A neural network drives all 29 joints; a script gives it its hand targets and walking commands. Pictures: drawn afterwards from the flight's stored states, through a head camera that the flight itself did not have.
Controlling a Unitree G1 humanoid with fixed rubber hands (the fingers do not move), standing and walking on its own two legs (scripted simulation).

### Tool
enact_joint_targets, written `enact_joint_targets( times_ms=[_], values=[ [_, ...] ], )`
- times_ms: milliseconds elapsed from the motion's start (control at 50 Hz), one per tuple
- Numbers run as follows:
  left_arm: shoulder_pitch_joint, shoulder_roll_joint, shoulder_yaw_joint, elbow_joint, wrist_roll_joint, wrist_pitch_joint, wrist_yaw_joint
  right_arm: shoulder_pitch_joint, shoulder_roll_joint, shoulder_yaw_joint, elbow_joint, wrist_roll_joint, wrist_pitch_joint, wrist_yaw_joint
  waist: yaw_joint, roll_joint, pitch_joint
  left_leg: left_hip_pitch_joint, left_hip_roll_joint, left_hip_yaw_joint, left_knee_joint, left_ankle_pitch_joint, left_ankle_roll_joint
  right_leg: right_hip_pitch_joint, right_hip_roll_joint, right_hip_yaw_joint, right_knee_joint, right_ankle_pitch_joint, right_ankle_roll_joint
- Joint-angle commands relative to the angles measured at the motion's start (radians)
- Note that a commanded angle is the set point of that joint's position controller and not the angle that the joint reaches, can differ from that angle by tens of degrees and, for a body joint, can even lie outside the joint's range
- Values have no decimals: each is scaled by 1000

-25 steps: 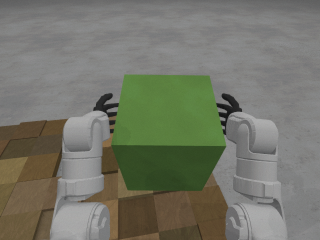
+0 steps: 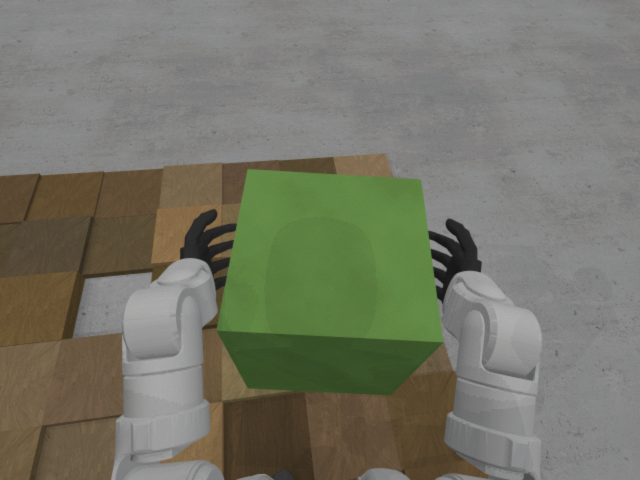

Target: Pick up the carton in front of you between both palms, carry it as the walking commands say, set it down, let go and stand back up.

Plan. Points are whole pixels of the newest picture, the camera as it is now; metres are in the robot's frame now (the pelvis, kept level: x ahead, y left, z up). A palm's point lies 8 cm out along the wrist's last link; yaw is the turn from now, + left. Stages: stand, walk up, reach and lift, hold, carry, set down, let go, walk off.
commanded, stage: carry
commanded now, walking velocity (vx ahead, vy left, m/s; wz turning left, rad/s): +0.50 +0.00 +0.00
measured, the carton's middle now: (326, 293) +0.35 +0.00 -0.01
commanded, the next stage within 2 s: none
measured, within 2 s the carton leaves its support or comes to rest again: neither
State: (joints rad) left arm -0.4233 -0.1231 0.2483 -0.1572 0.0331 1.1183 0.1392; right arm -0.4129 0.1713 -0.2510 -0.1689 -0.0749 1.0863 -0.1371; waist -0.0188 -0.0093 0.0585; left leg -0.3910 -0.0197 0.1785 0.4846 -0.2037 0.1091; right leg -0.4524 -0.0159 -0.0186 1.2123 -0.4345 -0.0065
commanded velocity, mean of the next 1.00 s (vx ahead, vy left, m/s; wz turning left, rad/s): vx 0.50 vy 0.00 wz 0.00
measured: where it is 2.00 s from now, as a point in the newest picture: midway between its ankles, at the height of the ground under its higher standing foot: (327, 169)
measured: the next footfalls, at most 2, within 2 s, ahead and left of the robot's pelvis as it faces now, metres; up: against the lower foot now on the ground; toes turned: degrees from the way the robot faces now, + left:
right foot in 0.24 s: +0.34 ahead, -0.11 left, +0.03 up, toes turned -5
left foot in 0.58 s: +0.54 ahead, +0.10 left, +0.03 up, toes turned +5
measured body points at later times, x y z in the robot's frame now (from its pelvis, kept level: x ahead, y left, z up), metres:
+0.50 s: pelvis +0.32 -0.02 +0.02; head +0.35 -0.01 +0.47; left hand +0.66 +0.17 +0.14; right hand +0.69 -0.13 +0.14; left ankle +0.37 +0.10 -0.66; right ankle +0.29 -0.11 -0.72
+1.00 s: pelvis +0.65 -0.01 +0.02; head +0.67 -0.01 +0.47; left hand +1.03 +0.13 +0.18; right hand +1.02 -0.18 +0.18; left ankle +0.50 +0.10 -0.70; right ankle +0.79 -0.09 -0.71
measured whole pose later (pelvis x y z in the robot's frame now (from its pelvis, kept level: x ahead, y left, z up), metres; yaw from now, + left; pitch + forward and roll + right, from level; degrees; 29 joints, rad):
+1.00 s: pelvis +0.65 -0.01 +0.02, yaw +0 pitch +4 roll +2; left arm -0.72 -0.06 0.33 -0.08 0.08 1.27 0.15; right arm -0.77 0.06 -0.29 0.02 -0.02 1.22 -0.18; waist -0.07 -0.03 -0.05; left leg -0.10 -0.02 0.09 0.53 -0.49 0.01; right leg -0.53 -0.02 -0.09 0.45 0.08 -0.05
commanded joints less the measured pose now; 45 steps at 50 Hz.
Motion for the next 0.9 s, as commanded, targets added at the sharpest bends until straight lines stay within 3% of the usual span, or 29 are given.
enact_joint_targets(
  times_ms=[0, 60, 160, 200, 220, 240, 260, 280, 300, 320, 340, 360, 400, 420, 460, 480, 520, 540, 560, 580, 600, 620, 640, 660, 680, 720, 760, 840, 880],
  values=[
    [-606, -942, -803, -185, -278, -54, -114, -626, 893, 825, -204, 372, -20, 137, -36, 87, -630, 689, 326, -392, -114, 469, 100, -265, -46, 16, -82, 46, 6],
    [-501, -869, -797, -174, -214, -80, -101, -567, 833, 863, -203, 389, -35, 158, -44, 116, -594, 668, 292, -303, -97, 620, 95, -282, -19, -45, -249, 62, 4],
    [-492, -749, -762, -149, -175, -81, -77, -548, 720, 832, -130, 384, -37, 160, -52, 171, -487, 570, 206, -159, -59, 761, 56, -165, 45, -137, -538, 333, -29],
    [-504, -700, -740, -131, -177, -66, -70, -555, 679, 799, -90, 367, -26, 145, -28, 175, -469, 525, 204, -122, 3, 811, 37, -59, 66, -153, -620, 388, -66],
    [-512, -683, -731, -118, -184, -56, -69, -556, 664, 781, -67, 355, -18, 136, 0, 178, -473, 473, 208, -98, 70, 794, 18, 51, 76, -158, -678, 396, -79],
    [-553, -664, -714, -98, -185, -48, -66, -562, 658, 765, -45, 343, -5, 126, 28, 68, -510, 382, 156, -32, 252, 805, -13, 251, 104, -192, -713, 428, -100],
    [-501, -647, -691, -62, -187, -41, -64, -566, 649, 751, -26, 334, 7, 116, 92, -60, -591, 129, 128, -51, 460, 651, -47, 604, 38, -76, -719, 485, -144],
    [-477, -645, -687, -36, -195, -27, -66, -564, 644, 726, -9, 317, 18, 106, 142, -180, -576, -167, 18, -81, 682, 3, -78, 807, -124, 135, -747, 665, -215],
    [-504, -644, -689, -19, -214, -14, -66, -549, 644, 696, 18, 305, 28, 100, 156, -249, -614, -451, -56, -166, 904, -358, -101, 991, -279, 416, -736, 724, -326],
    [-533, -689, -707, -14, -249, -5, -71, -543, 627, 656, 23, 283, 32, 89, 142, -108, -590, -483, -9, -236, 966, -348, -77, 869, -305, 470, -762, 610, -319],
    [-629, -736, -726, -42, -289, -8, -76, -586, 640, 627, 12, 268, 37, 80, 140, -64, -565, -499, 35, -281, 931, -319, -59, 793, -318, 477, -755, 539, -307],
    [-712, -773, -740, -60, -332, -7, -82, -615, 646, 609, 13, 248, 40, 72, 116, 25, -527, -483, 51, -253, 881, -274, -55, 704, -298, 427, -771, 454, -269],
    [-848, -819, -776, -101, -409, -9, -93, -645, 643, 573, 16, 219, 40, 59, 92, 4, -497, -408, 62, -215, 758, -237, -64, 558, -253, 319, -817, 245, -215],
    [-892, -825, -779, -112, -430, -10, -96, -680, 641, 571, 4, 216, 40, 53, 97, -55, -481, -391, 64, -195, 694, -218, -70, 517, -235, 280, -841, 193, -213],
    [-928, -811, -766, -113, -450, -3, -97, -743, 623, 568, -28, 219, 45, 40, 96, -101, -435, -282, 73, -169, 450, -179, -85, 394, -188, 180, -891, 131, -198],
    [-937, -797, -753, -109, -452, 4, -95, -750, 614, 563, -32, 222, 53, 34, 76, -106, -422, -144, 46, -121, 297, -194, -86, 298, -166, 118, -905, 132, -174],
    [-908, -765, -724, -73, -433, 28, -87, -765, 573, 561, -37, 224, 77, 28, 29, -154, -451, 65, -4, -3, 225, -134, -89, 243, -184, 67, -889, 97, -157],
    [-887, -744, -708, -60, -415, 42, -81, -761, 558, 563, -29, 233, 90, 27, -9, -130, -466, 182, -18, 23, 161, -58, -81, 205, -174, 20, -812, 129, -136],
    [-861, -722, -687, -42, -387, 58, -73, -755, 548, 563, -13, 246, 103, 26, -46, -59, -505, 335, -45, 40, 108, -49, -66, 169, -130, -53, -650, 236, -110],
    [-843, -690, -658, -21, -357, 77, -65, -733, 542, 558, 21, 259, 117, 26, -94, 54, -570, 519, -9, -36, 91, -74, -44, 96, -79, -108, -421, 254, -68],
    [-840, -660, -622, -29, -339, 96, -59, -729, 524, 548, 30, 267, 126, 23, -113, 270, -578, 598, 253, -616, -74, -258, 68, -138, 33, -89, -143, 87, -7],
    [-853, -634, -592, -8, -312, 112, -48, -763, 523, 548, 30, 277, 140, 24, -94, 265, -539, 610, 350, -868, -160, -67, 158, -281, 77, 10, 34, -106, -10],
    [-862, -633, -559, 14, -282, 125, -38, -834, 545, 565, 8, 319, 154, 32, -70, 203, -545, 618, 380, -851, -96, 97, 204, -357, 45, 43, 172, -93, -28],
    [-864, -635, -527, 38, -257, 136, -32, -900, 596, 590, 1, 362, 163, 44, -73, 109, -521, 587, 355, -746, -36, 298, 194, -396, 12, 41, 190, -73, -33],
    [-852, -653, -510, 58, -232, 142, -30, -947, 637, 611, -9, 399, 166, 60, -65, 63, -511, 540, 328, -661, -37, 309, 162, -397, -17, 55, 130, -23, -33],
    [-876, -696, -495, 64, -197, 138, -33, -1048, 740, 643, -21, 458, 159, 93, -39, 89, -502, 479, 290, -536, -76, 280, 106, -327, -38, 52, -48, 17, -27],
    [-916, -720, -500, 47, -184, 130, -33, -1104, 788, 653, -20, 489, 153, 111, -52, 101, -500, 463, 279, -451, -94, 347, 108, -267, -18, 7, -218, 20, -21],
    [-902, -710, -509, 47, -160, 127, -26, -1066, 797, 633, 24, 480, 157, 113, -60, 147, -524, 522, 238, -310, -48, 554, 77, -206, 2, -36, -437, 278, -30],
    [-883, -706, -514, 70, -159, 132, -31, -1004, 783, 610, 85, 444, 160, 111, -76, 134, -501, 574, 214, -263, -27, 588, 51, -210, 2, -43, -579, 411, -27]
  ],
)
